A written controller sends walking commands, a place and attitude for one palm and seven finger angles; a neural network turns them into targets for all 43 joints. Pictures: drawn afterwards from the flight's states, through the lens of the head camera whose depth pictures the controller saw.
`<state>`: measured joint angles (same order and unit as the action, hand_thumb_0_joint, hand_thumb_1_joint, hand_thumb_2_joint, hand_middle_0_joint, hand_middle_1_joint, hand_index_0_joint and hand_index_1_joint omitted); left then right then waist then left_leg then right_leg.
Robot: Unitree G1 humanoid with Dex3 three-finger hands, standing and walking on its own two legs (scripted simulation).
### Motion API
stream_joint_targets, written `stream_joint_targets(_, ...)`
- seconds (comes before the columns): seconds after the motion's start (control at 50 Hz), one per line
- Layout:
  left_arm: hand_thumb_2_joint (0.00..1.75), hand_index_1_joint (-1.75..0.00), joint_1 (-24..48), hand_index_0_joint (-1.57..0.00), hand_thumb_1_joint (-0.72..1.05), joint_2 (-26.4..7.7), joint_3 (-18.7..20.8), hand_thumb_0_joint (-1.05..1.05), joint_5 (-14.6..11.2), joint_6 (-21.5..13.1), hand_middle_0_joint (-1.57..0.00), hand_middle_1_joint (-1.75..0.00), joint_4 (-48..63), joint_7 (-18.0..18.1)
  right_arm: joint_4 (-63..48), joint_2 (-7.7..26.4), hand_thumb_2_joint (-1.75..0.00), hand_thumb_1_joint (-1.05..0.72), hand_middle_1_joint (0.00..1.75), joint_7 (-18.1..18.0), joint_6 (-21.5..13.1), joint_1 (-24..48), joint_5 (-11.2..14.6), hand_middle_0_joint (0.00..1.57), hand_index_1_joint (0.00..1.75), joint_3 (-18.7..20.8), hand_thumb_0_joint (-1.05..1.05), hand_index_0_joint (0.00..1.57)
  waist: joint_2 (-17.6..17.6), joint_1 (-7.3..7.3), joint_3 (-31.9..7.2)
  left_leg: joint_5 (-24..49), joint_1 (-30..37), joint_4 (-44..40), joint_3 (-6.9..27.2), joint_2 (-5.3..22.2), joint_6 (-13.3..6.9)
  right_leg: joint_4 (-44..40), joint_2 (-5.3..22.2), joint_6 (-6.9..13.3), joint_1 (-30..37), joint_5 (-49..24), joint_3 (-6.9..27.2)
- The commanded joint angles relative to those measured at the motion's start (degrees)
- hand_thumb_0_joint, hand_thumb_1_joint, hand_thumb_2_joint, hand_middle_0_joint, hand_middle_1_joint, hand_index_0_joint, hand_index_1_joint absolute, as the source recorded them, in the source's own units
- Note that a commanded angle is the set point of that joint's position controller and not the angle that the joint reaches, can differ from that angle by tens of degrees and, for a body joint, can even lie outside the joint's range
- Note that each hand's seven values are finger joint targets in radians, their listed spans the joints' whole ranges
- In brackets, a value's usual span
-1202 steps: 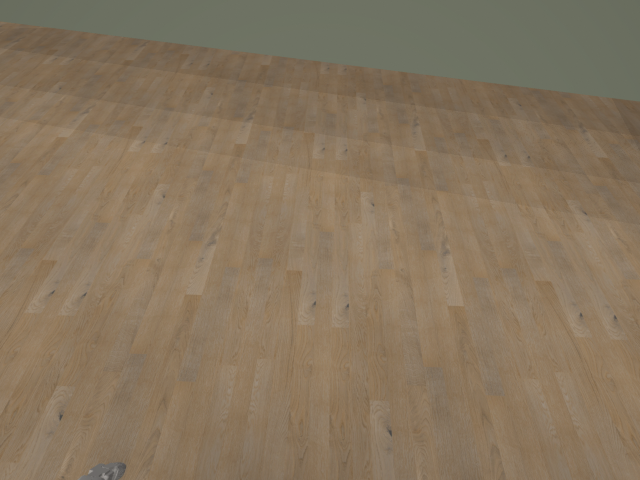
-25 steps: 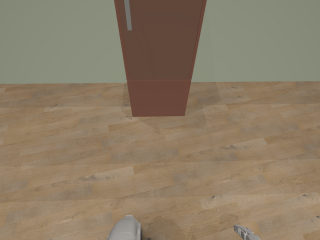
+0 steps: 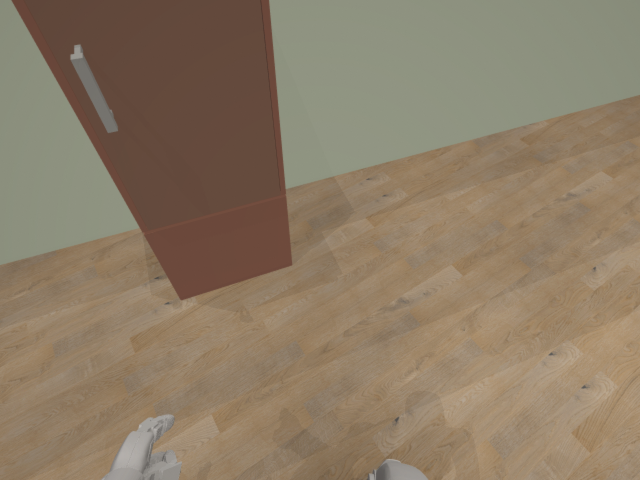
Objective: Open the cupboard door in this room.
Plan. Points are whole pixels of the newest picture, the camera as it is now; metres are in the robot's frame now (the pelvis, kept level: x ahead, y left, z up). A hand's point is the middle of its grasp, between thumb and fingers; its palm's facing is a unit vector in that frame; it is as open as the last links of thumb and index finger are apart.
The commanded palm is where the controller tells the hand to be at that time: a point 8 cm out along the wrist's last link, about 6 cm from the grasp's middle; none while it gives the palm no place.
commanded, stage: turn to face it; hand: left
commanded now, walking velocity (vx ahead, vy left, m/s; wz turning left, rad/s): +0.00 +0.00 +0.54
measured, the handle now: (95, 90) +0.75 +0.42 +0.07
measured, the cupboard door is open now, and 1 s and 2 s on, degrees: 0 0 0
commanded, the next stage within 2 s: take the last steps up to it in 0.64 s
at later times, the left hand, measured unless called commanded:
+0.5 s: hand out of the picture +0.02 +0.24 -0.18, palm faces +0.24 -0.94 -0.22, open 7.4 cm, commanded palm none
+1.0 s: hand out of the picture -0.06 +0.12 -0.15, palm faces +0.36 -0.91 -0.20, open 7.4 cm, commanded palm none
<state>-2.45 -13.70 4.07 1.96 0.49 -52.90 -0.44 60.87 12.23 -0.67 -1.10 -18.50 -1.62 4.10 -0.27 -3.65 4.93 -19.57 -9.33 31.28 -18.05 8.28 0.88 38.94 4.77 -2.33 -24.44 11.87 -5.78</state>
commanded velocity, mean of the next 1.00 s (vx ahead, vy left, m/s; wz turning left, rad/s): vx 0.08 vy -0.01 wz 0.26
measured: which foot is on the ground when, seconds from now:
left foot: down 0.00-0.04, up 0.06-0.34, down 0.36-0.86, up 0.88-1.00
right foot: up 0.00-0.00, down 0.02-0.36, up 0.38-0.84, down 0.86-1.00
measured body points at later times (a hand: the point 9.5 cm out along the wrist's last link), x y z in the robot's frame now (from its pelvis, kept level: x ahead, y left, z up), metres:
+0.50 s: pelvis +0.00 +0.02 +0.00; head +0.02 +0.05 +0.45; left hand +0.00 +0.28 -0.16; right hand +0.10 -0.22 -0.13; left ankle +0.00 +0.10 -0.73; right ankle +0.03 -0.13 -0.67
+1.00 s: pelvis +0.00 -0.04 +0.01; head +0.00 -0.06 +0.46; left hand -0.07 +0.17 -0.13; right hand +0.11 -0.25 -0.15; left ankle -0.03 +0.10 -0.67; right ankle +0.01 -0.14 -0.73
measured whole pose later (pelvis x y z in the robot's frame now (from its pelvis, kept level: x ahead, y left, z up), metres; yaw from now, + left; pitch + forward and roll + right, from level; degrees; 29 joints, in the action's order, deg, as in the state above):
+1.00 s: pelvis +0.00 -0.04 +0.01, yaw +18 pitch -1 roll +1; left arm -19.1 -6.5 0.5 1.3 -1.7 -61.3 0.7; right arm 60.3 11.2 1.3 2.7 -14.0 -1.3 4.4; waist -2.0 0.3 0.0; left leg -17.6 -26.2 53.9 -1.1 1.1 0.7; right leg 22.6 1.8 1.3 -7.1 14.5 -4.9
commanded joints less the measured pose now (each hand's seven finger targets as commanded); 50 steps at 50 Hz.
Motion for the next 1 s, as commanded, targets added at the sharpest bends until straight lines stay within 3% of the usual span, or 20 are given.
stream_joint_targets(0.0, 0.90, -0.30, -14.34, -0.20, 0.90, -7.05, -0.82, 0.00, -0.26, -3.23, -0.20, -0.30, -4.09, 1.70, -1.51, 1.38, -0.90, -0.90, 0.30, 0.42, -1.26, -3.14, 0.87, 0.20, 0.30, -1.11, 0.00, 0.20, 7.44, 6.01, -13.43, 9.76, -11.15, 7.25, 6.70, 2.00, 0.90, -13.18, 12.78, 3.65, 29.97, -37.20, 9.87)
stream_joint_targets(0.02, 0.90, -0.30, -15.85, -0.20, 0.90, -9.17, -0.96, 0.00, -1.01, -3.51, -0.20, -0.30, -5.20, 1.69, -2.12, 0.19, -0.90, -0.90, 0.30, 0.33, -0.33, -2.02, 1.45, 0.20, 0.30, -1.69, 0.00, 0.20, 9.90, 6.47, -13.01, -13.87, -13.87, 12.74, 9.67, -1.63, 2.10, -12.59, 19.67, 9.20, 30.27, -52.64, 11.34)
stream_joint_targets(0.06, 0.90, -0.30, -12.56, -0.20, 0.90, -9.28, -0.47, 0.00, -1.23, -3.14, -0.20, -0.30, -4.70, 2.23, -2.17, 1.18, -0.90, -0.90, 0.30, -0.28, 1.75, -0.91, 1.63, 0.20, 0.30, -1.46, 0.00, 0.20, 16.57, 6.36, -12.51, -18.03, -13.98, 22.07, 15.00, -2.54, 2.23, -14.76, 20.19, 12.72, 25.33, -50.25, 12.15)
stream_joint_targets(0.1, 0.90, -0.30, -7.55, -0.20, 0.90, -7.85, -0.79, 0.00, -0.97, -2.25, -0.20, -0.30, -3.10, 2.68, -0.85, 1.17, -0.90, -0.90, 0.30, 0.03, 2.39, -0.97, 1.69, 0.20, 0.30, -1.13, 0.00, 0.20, 9.41, 4.57, -9.21, -13.12, -14.15, 26.55, 16.17, -3.15, 2.16, -15.56, 17.96, 11.88, 21.07, -38.37, 7.25)
stream_joint_targets(0.18, 0.90, -0.30, -3.89, -0.20, 0.90, -7.08, -0.11, 0.00, -0.59, -1.30, -0.20, -0.30, -1.07, 2.92, -1.70, 0.14, -0.90, -0.90, 0.30, 0.73, 3.29, -1.32, 1.37, 0.20, 0.30, -0.70, 0.00, 0.20, 9.61, 3.01, -4.76, -8.92, -11.52, 25.53, 13.91, -3.35, 2.23, -20.11, 16.57, 9.46, 10.67, -16.14, 2.41)
stream_joint_targets(0.3, 0.90, -0.30, -5.30, -0.20, 0.90, -6.11, 1.14, 0.00, -0.82, -0.24, -0.20, -0.30, -0.36, 2.78, -3.68, 0.10, -0.90, -0.90, 0.30, 1.08, 2.37, -2.68, 0.97, 0.20, 0.30, -0.05, 0.00, 0.20, 7.01, 1.50, -5.68, 3.50, -2.83, 1.18, 10.90, -4.10, 1.57, -11.94, 14.52, 5.30, 6.91, -2.29, -1.40)
stream_joint_targets(0.32, 0.90, -0.30, -6.17, -0.20, 0.90, -4.14, 0.78, 0.00, -1.31, 0.35, -0.20, -0.30, 0.22, 2.48, -3.70, 2.52, -0.90, -0.90, 0.30, 1.12, 1.95, -3.22, 0.70, 0.20, 0.30, 0.35, 0.00, 0.20, -2.03, 1.24, -4.78, 4.64, -0.53, -6.91, 16.89, -1.03, 0.14, -4.78, 10.51, 2.67, 1.94, 4.94, -3.30)
stream_joint_targets(0.34, 0.90, -0.30, -7.23, -0.20, 0.90, -0.47, 0.23, 0.00, -1.50, 0.75, -0.20, -0.30, 1.51, 2.03, -4.88, 7.78, -0.90, -0.90, 0.30, 0.99, 1.60, -3.75, 0.19, 0.20, 0.30, 1.54, 0.00, 0.20, -18.65, 0.85, -3.89, 9.58, -0.16, -15.23, 34.40, 11.44, -4.99, 7.29, 3.28, -1.29, -6.34, 17.77, -5.51)
stream_joint_targets(0.36, 0.90, -0.30, -3.38, -0.20, 0.90, -0.64, -0.14, 0.00, -1.11, 1.26, -0.20, -0.30, 3.12, 1.94, -5.52, 11.00, -0.90, -0.90, 0.30, 0.37, 1.69, -3.80, -0.31, 0.20, 0.30, 2.19, 0.00, 0.20, -18.40, -1.15, -2.73, 11.73, -5.46, -19.21, 41.25, 16.38, -10.72, 17.18, 1.24, -1.17, -6.46, 22.50, -0.71)
stream_joint_targets(0.4, 0.90, -0.30, -2.62, -0.20, 0.90, -1.44, 0.58, 0.00, -0.89, 1.51, -0.20, -0.30, 1.40, 1.69, -5.91, 8.87, -0.90, -0.90, 0.30, -0.53, 1.37, 1.61, -0.16, 0.20, 0.30, 1.51, 0.00, 0.20, -12.56, 1.56, -1.19, 10.44, -6.97, -18.34, 36.44, 11.74, -9.80, 25.00, 1.55, -0.55, -7.87, 15.78, 5.27)
stream_joint_targets(0.44, 0.90, -0.30, -6.91, -0.20, 0.90, -1.84, 0.48, 0.00, -0.80, 1.14, -0.20, -0.30, -1.17, 1.19, -6.79, 7.00, -0.90, -0.90, 0.30, -0.71, 0.59, 5.12, 0.22, 0.20, 0.30, 0.60, 0.00, 0.20, -7.86, 3.70, -3.86, 17.51, -2.04, -16.08, 29.25, 7.93, -8.47, 26.05, 1.40, -1.14, -7.83, 10.18, 5.31)
stream_joint_targets(0.48, 0.90, -0.30, -8.52, -0.20, 0.90, -2.19, 0.13, 0.00, -0.97, 1.14, -0.20, -0.30, -2.45, 1.33, -6.50, 7.02, -0.90, -0.90, 0.30, -0.76, 0.40, 4.56, 0.51, 0.20, 0.30, 0.56, 0.00, 0.20, -6.07, 3.28, -6.21, 23.85, 1.79, -14.89, 26.32, 6.82, -9.10, 24.53, 1.00, -1.80, -6.38, 9.41, 4.98)
stream_joint_targets(0.64, 0.90, -0.30, -7.58, -0.20, 0.90, -2.52, -0.82, 0.00, -1.30, 1.42, -0.20, -0.30, -2.47, 1.71, -5.26, 8.76, -0.90, -0.90, 0.30, -0.49, 1.45, 3.04, 0.54, 0.20, 0.30, 1.11, 0.00, 0.20, -6.90, 1.34, -5.81, 23.33, 4.95, -14.62, 30.07, 7.54, -11.22, 12.91, -0.18, -2.07, -3.13, 14.28, 4.54)
stream_joint_targets(0.72, 0.90, -0.30, -10.31, -0.20, 0.90, -1.40, -1.30, 0.00, -1.49, 1.21, -0.20, -0.30, -3.22, 1.89, -5.40, 9.21, -0.90, -0.90, 0.30, -0.21, 1.98, 5.71, 0.31, 0.20, 0.30, 1.15, 0.00, 0.20, -8.79, 2.33, -5.86, 17.10, -0.03, -15.06, 31.38, 6.38, -10.61, 4.30, -1.40, -1.02, 3.76, 14.31, 3.65)
stream_joint_targets(0.8, 0.90, -0.30, -20.23, -0.20, 0.90, -1.16, -1.86, 0.00, -0.93, -0.43, -0.20, -0.30, -7.40, 1.57, -5.04, 6.60, -0.90, -0.90, 0.30, 0.06, 1.97, 6.83, 0.64, 0.20, 0.30, 0.97, 0.00, 0.20, -3.82, 5.78, -7.12, -7.58, -11.33, -12.05, 28.39, 0.28, -5.42, -17.28, -1.93, -0.05, 22.15, 5.78, 1.88)
stream_joint_targets(0.84, 0.90, -0.30, -20.72, -0.20, 0.90, -8.33, -0.75, 0.00, 0.00, -0.80, -0.20, -0.30, -6.23, 2.03, -7.33, 0.84, -0.90, -0.90, 0.30, 0.69, 2.14, 8.12, 1.02, 0.20, 0.30, -0.29, 0.00, 0.20, 17.35, 6.78, 1.06, -11.77, -26.24, 10.30, 16.86, -10.21, 0.10, -34.60, 17.58, 8.39, 18.80, 32.27, 27.42)
stream_joint_targets(0.86, 0.90, -0.30, -19.39, -0.20, 0.90, -8.19, -0.43, 0.00, -0.81, -1.42, -0.20, -0.30, -5.15, 2.28, -7.69, 4.06, -0.90, -0.90, 0.30, 1.00, 2.50, 10.66, 0.37, 0.20, 0.30, 0.48, 0.00, 0.20, 15.08, 7.50, 3.69, -8.81, -24.98, 17.97, 19.86, -7.41, -0.63, -37.85, 19.69, 10.06, 10.27, 36.62, 31.36)
stream_joint_targets(0.88, 0.90, -0.30, -17.62, -0.20, 0.90, -6.38, -0.59, 0.00, -0.88, -1.95, -0.20, -0.30, -5.47, 2.31, -6.77, 3.84, -0.90, -0.90, 0.30, 1.25, 2.65, 10.44, 0.18, 0.20, 0.30, 0.85, 0.00, 0.20, 13.72, 5.74, 6.86, -4.76, -25.03, 22.65, 20.44, -6.74, -0.90, -38.09, 17.25, 9.46, 7.35, 33.93, 29.45)
stream_joint_targets(0.92, 0.90, -0.30, -15.44, -0.20, 0.90, -2.77, -1.42, 0.00, -0.95, -3.03, -0.20, -0.30, -5.58, 1.85, -4.02, 3.04, -0.90, -0.90, 0.30, 1.91, 2.42, 5.91, -0.02, 0.20, 0.30, 1.08, 0.00, 0.20, 8.06, 2.94, 6.18, 2.15, -24.27, 27.19, 18.28, -5.54, -0.12, -34.07, 11.81, 7.63, 9.70, 20.72, 17.39)
stream_joint_targets(0.98, 0.90, -0.30, -19.41, -0.20, 0.90, -0.84, -1.73, 0.00, -1.04, -4.23, -0.20, -0.30, -6.97, 1.75, -3.07, 1.51, -0.90, -0.90, 0.30, 2.08, 1.94, 4.69, -0.08, 0.20, 0.30, 0.99, 0.00, 0.20, 7.53, 3.63, 2.94, 6.40, -24.22, 27.75, 16.80, -4.36, 0.98, -31.93, 9.60, 7.12, 14.59, 10.32, 11.23)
